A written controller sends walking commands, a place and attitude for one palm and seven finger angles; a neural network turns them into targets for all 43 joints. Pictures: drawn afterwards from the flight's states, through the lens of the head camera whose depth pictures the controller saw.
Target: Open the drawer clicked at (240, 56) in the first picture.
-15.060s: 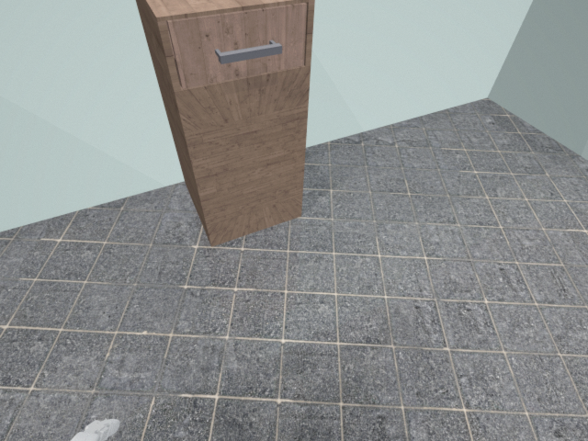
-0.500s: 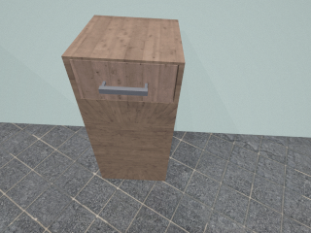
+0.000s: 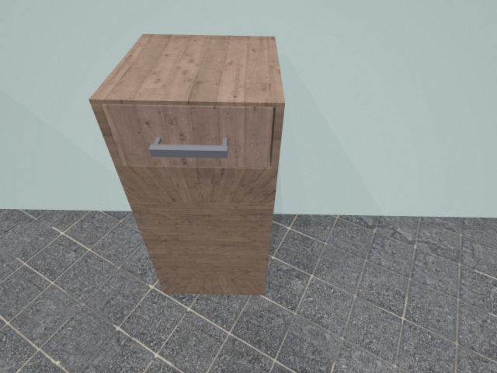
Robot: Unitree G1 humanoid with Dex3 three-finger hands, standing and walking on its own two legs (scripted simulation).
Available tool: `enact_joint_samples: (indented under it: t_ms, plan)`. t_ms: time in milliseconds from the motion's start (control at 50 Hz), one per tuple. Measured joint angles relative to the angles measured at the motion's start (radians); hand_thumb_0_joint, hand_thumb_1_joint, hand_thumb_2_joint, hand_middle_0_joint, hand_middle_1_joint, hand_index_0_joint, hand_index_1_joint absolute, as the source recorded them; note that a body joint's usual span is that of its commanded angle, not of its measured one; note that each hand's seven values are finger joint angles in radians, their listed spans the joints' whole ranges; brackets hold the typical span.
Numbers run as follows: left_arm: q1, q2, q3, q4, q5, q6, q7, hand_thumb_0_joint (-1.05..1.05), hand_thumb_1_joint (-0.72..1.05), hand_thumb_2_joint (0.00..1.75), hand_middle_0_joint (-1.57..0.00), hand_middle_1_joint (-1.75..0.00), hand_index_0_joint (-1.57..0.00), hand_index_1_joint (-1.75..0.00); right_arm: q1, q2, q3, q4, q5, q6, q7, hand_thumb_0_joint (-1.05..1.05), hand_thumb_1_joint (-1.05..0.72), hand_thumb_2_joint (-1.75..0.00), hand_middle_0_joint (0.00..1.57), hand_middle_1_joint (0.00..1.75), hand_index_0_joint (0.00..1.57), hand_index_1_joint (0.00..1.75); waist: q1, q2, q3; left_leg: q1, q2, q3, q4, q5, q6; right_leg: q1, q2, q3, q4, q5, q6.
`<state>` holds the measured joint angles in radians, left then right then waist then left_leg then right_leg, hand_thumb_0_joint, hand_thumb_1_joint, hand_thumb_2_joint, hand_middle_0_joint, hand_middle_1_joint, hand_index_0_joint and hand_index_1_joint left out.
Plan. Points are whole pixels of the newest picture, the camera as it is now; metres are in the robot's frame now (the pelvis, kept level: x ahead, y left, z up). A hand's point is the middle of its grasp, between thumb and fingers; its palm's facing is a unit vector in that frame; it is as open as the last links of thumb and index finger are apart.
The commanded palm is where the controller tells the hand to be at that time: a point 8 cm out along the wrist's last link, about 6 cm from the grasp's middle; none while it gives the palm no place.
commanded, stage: shuffle to correct the standing spot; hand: left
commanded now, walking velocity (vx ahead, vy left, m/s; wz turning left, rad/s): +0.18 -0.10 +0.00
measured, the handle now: (190, 146) +0.60 +0.18 +0.05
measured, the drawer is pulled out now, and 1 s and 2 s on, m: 0.00 0.00 0.00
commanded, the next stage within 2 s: come to a stop and stand still in 0.18 s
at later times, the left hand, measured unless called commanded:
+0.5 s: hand out of the picture +0.11 +0.17 -0.17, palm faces +0.02 -0.99 -0.16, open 7.3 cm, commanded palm none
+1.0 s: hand out of the picture +0.15 +0.17 -0.19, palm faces +0.07 -0.99 -0.15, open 7.3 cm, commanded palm none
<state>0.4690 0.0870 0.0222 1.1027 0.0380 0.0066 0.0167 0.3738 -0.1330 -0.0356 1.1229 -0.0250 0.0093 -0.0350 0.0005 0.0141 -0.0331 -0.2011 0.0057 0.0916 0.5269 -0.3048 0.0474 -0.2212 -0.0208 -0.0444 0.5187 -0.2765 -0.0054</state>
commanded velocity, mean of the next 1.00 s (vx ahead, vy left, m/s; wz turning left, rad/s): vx -0.01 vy -0.01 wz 0.00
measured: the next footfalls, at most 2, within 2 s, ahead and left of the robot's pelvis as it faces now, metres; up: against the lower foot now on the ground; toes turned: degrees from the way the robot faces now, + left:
left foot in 0.26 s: +0.11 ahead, +0.09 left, +0.00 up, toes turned +9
right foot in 0.64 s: +0.20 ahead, -0.16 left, +0.00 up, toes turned -7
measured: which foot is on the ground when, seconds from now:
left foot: down 0.00-0.04, up 0.06-0.24, down 0.26-0.64, up 0.66-0.94, down 0.96-1.00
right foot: down 0.00-0.26, up 0.28-0.62, down 0.64-0.96, up 0.98-1.00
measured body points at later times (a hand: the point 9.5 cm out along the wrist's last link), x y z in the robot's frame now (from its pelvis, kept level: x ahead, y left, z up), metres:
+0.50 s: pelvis +0.10 +0.00 +0.01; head +0.11 +0.02 +0.46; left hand +0.11 +0.22 -0.16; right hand +0.06 -0.20 -0.14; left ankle +0.07 +0.09 -0.74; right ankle +0.13 -0.15 -0.69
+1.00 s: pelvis +0.07 +0.00 -0.01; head +0.08 +0.03 +0.44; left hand +0.15 +0.23 -0.17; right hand +0.12 -0.25 -0.15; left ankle +0.06 +0.09 -0.74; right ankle +0.15 -0.15 -0.73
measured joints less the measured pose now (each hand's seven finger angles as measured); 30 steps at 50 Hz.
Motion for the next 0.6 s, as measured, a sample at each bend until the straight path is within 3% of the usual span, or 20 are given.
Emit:
enact_joint_samples:
  t_ms: [160, 260, 320, 360, 400, 480, 600]
  plan:
    - [0.02, -0.011, 0.01, 0.002, -0.007, -0.034, 0.013, 0.0, 0.91, 0.9, -0.2, -0.3, -0.2, -0.3, -0.038, -0.01, -0.004, -0.023, 0.003, -0.004, 0.015, 0.01, -0.91, -0.9, 0.2, 0.3, 0.2, 0.3, 0.023, -0.007, 0.007, -0.154, 0.04, -0.019, 0.313, -0.156, 0.009, 0.04, 0.038, -0.038, -0.046, -0.008, -0.024]
    - [0.023, -0.014, 0.005, 0.018, -0.009, -0.026, 0.002, 0.0, 0.91, 0.9, -0.2, -0.3, -0.2, -0.3, -0.076, -0.015, -0.002, -0.055, 0.004, -0.044, 0.007, 0.01, -0.92, -0.9, 0.2, 0.3, 0.2, 0.3, 0.013, -0.023, 0.024, -0.106, 0.054, 0.018, 0.082, -0.012, -0.001, 0.054, 0.037, -0.036, 0.001, -0.063, -0.001]
    - [0.005, -0.003, 0.007, 0.026, -0.004, 0.001, -0.009, 0.0, 0.91, 0.9, -0.2, -0.3, -0.2, -0.3, -0.083, -0.001, 0.0, -0.059, -0.004, -0.063, -0.002, 0.01, -0.92, -0.9, 0.2, 0.3, 0.2, 0.3, 0.007, -0.059, 0.026, -0.08, 0.04, 0.064, 0.096, -0.021, 0.012, -0.041, 0.012, -0.004, 0.24, -0.163, -0.015]
    - [-0.023, 0.008, 0.009, 0.021, 0.004, 0.012, -0.012, 0.01, 0.91, 0.9, -0.2, -0.3, -0.2, -0.3, -0.069, 0.008, 0.007, -0.058, -0.004, -0.068, -0.009, 0.01, -0.92, -0.9, 0.2, 0.3, 0.2, 0.3, -0.005, -0.06, 0.025, -0.04, 0.038, 0.078, 0.05, -0.023, 0.014, -0.12, 0.0, -0.006, 0.394, -0.162, -0.012]
    - [-0.066, 0.023, 0.012, 0.001, 0.002, 0.012, -0.01, 0.01, 0.91, 0.9, -0.2, -0.3, -0.2, -0.3, -0.05, 0.019, 0.017, -0.049, -0.003, -0.068, -0.016, 0.01, -0.92, -0.9, 0.2, 0.3, 0.2, 0.3, -0.015, -0.053, 0.034, -0.001, 0.035, 0.075, -0.013, 0.002, 0.008, -0.173, -0.017, -0.012, 0.444, -0.128, 0.003]
    - [-0.158, 0.057, 0.017, -0.048, -0.003, 0.012, 0.011, 0.02, 0.93, 0.9, -0.2, -0.3, -0.2, -0.3, -0.026, 0.044, 0.032, -0.014, 0.0, -0.05, -0.018, 0.01, -0.91, -0.9, 0.2, 0.3, 0.2, 0.3, -0.021, -0.036, 0.067, 0.051, 0.039, 0.057, -0.089, 0.03, -0.001, -0.19, -0.04, -0.01, 0.298, -0.039, 0.027]
    - [-0.238, 0.107, 0.033, -0.104, -0.013, 0.017, 0.013, 0.02, 0.94, 0.9, -0.2, -0.3, -0.2, -0.3, -0.02, 0.059, 0.011, -0.001, -0.001, -0.015, -0.011, 0.01, -0.91, -0.9, 0.2, 0.3, 0.2, 0.3, -0.036, -0.011, 0.118, 0.065, 0.055, 0.056, -0.048, -0.011, -0.033, -0.141, -0.038, -0.025, 0.12, 0.022, 0.022]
